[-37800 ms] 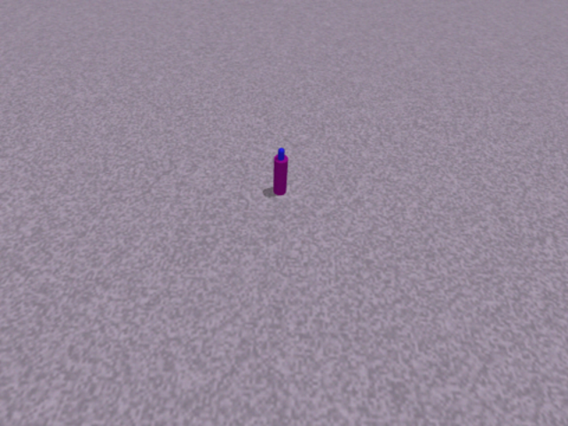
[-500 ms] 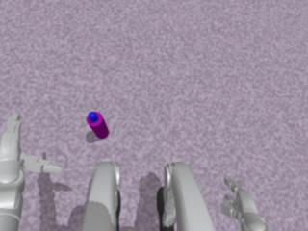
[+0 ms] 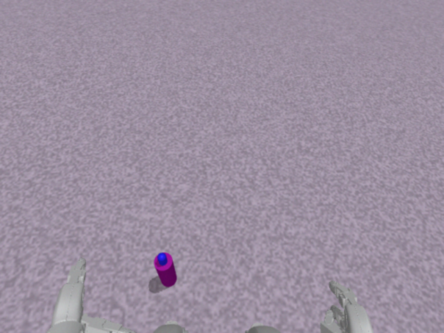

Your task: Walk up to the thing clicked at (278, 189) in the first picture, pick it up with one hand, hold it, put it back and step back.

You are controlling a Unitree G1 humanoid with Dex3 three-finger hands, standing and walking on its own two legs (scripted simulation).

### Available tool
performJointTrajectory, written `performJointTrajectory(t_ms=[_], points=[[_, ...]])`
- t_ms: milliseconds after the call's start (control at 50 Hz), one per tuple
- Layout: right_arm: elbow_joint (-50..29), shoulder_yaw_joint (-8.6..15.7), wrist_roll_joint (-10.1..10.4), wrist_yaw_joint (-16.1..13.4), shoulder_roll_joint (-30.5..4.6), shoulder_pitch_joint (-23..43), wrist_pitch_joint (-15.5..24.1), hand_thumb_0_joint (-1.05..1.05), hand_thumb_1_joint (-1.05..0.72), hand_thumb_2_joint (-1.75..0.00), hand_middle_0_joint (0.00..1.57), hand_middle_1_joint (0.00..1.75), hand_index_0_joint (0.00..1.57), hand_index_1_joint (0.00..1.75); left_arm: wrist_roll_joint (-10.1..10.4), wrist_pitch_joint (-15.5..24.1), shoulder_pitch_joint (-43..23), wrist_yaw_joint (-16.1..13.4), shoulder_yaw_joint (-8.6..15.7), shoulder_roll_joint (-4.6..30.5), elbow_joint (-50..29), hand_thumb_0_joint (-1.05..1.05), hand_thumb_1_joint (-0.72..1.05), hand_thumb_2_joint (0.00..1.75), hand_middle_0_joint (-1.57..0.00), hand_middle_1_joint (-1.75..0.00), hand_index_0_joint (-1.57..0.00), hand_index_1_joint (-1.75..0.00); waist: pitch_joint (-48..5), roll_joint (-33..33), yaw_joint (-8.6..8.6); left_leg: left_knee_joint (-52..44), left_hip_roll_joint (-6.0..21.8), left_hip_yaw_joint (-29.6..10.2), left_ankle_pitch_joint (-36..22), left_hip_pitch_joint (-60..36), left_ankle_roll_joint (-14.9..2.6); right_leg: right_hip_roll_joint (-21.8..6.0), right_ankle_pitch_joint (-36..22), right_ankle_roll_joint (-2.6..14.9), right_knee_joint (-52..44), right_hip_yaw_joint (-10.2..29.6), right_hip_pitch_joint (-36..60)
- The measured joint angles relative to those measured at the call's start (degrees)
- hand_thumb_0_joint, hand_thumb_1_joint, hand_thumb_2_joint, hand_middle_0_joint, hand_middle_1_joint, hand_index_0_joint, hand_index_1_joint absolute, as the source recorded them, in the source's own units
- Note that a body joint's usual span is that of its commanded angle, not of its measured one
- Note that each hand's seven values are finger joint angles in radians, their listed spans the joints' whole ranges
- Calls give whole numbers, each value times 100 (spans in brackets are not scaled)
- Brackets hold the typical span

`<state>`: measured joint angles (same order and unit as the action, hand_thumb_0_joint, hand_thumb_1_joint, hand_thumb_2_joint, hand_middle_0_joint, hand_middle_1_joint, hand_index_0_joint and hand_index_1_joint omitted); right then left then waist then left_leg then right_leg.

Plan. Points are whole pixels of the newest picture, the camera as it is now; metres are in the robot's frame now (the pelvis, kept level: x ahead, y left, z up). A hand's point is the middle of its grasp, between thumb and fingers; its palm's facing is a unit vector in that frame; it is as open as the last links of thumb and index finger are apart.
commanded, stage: home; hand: left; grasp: from the side
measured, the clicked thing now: (165, 268) +0.41 +0.17 -0.57
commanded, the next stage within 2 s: stand in 1.90 s
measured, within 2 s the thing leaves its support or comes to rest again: neither
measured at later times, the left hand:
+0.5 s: hand (112, 321) +0.17 +0.17 -0.04, palm faces +0.12 -0.95 -0.28, open 17.6 cm
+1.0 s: hand (113, 327) +0.16 +0.17 -0.04, palm faces +0.11 -0.95 -0.27, open 17.7 cm
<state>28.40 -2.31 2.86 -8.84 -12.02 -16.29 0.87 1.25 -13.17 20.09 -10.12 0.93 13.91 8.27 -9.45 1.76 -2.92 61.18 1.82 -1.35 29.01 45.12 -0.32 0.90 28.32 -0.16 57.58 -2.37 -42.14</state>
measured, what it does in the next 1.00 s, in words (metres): stands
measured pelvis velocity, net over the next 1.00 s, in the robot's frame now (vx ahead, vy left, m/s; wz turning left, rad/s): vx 0.00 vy -0.01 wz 0.01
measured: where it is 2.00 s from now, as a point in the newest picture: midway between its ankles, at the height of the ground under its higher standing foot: outside the picture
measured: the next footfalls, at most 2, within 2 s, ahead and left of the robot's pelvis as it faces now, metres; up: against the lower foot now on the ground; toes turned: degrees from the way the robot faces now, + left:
none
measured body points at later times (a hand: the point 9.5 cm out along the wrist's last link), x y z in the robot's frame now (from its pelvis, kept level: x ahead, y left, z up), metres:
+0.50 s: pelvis +0.00 -0.01 +0.02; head +0.02 -0.01 +0.47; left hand +0.16 +0.22 -0.02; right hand +0.17 -0.25 -0.05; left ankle +0.01 +0.11 -0.67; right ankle +0.00 -0.13 -0.67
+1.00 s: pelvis +0.00 -0.01 +0.02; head +0.01 -0.01 +0.47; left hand +0.15 +0.22 -0.02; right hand +0.16 -0.25 -0.05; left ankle +0.01 +0.11 -0.67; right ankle +0.00 -0.13 -0.67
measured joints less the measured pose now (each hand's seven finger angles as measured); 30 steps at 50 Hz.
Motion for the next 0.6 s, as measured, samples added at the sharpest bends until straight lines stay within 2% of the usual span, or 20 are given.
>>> performJointTrajectory(t_ms=[80,180,360,600], points=[[-102,-8,-21,-56,25,-63,91,1,-89,-90,20,31,20,30,12,-92,492,17,-169,-78,-611,-1,-51,7,-6,-6,-5,-5,2,74,34,-271,-12,32,-47,-418,-19,-11,-59,-21,-281,29,416],[-190,-15,-67,-65,44,-11,209,1,-89,-90,20,31,20,30,-1,-121,805,98,-233,-144,-966,-1,-52,6,-6,-6,-5,-5,87,72,106,-446,-28,42,-96,-699,-13,-25,-94,-19,-433,36,687],[-224,-8,-177,-55,-8,114,417,1,-89,-90,20,31,20,30,-45,-133,745,183,-163,-172,-847,-1,-55,5,-6,-5,-5,-5,302,-23,165,-519,-35,-32,-171,-796,47,-29,-115,37,-456,-37,787],[-76,18,-183,-60,-53,12,477,2,-90,-90,20,31,20,30,-41,-98,692,212,-161,-223,-768,-1,-57,4,-5,-5,-5,-5,285,-5,111,-630,-4,-56,-233,-924,103,4,-151,93,-523,-60,895]])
